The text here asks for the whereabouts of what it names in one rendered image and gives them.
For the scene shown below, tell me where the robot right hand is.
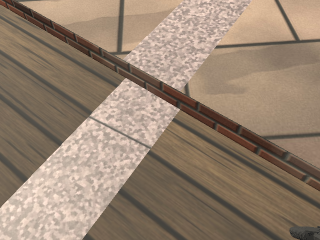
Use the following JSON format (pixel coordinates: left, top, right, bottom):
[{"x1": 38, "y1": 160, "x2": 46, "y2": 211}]
[{"x1": 289, "y1": 226, "x2": 320, "y2": 240}]

